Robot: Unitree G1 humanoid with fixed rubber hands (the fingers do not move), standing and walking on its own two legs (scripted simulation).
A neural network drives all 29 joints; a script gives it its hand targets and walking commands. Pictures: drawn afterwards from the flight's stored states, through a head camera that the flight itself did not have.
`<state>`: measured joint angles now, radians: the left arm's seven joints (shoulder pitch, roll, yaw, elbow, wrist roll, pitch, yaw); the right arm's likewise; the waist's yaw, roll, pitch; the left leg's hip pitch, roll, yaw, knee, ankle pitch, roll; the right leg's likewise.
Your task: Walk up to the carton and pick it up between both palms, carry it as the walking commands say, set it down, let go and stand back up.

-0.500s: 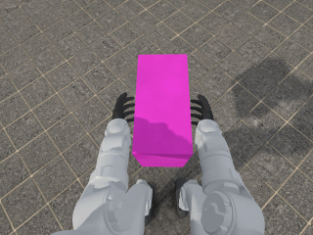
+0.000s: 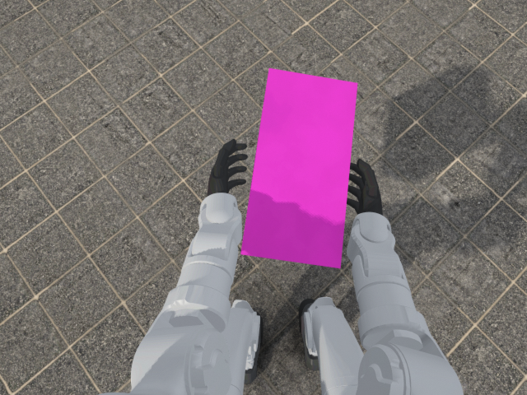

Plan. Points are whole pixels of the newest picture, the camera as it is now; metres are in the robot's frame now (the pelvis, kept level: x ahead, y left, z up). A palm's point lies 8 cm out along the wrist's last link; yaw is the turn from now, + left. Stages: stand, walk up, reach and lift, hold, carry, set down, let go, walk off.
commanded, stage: set down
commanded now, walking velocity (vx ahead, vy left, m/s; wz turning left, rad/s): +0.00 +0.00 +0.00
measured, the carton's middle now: (290, 180) +0.45 -0.01 -0.17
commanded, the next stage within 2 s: none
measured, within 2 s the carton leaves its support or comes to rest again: neither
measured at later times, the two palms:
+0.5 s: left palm (228, 223) +0.37 +0.10 -0.19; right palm (352, 220) +0.38 -0.13 -0.18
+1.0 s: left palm (233, 208) +0.42 +0.10 -0.29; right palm (337, 205) +0.43 -0.13 -0.28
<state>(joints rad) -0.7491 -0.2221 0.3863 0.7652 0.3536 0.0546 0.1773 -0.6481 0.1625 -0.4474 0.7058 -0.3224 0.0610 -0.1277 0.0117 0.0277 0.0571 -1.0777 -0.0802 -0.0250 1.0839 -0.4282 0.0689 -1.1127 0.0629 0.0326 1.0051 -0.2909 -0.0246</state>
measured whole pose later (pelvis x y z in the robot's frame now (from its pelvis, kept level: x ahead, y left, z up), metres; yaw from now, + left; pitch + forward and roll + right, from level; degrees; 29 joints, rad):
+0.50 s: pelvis -0.04 -0.03 -0.07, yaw +1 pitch +30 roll -1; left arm -0.79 -0.15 0.37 0.77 0.22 0.00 0.22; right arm -0.80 0.13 -0.35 0.73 -0.22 0.04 -0.17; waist 0.01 0.03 0.11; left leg -1.40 -0.09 -0.03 1.37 -0.48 0.04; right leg -1.44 0.09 0.04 1.29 -0.37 0.01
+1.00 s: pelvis -0.07 -0.03 -0.15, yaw +1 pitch +29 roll -2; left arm -1.14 -0.03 0.38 0.71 0.19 0.20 0.22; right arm -1.16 0.09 -0.39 0.65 -0.20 0.20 -0.23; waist 0.00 0.03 0.35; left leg -1.66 -0.11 -0.02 1.69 -0.55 0.02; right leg -1.70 0.11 0.02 1.61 -0.43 0.02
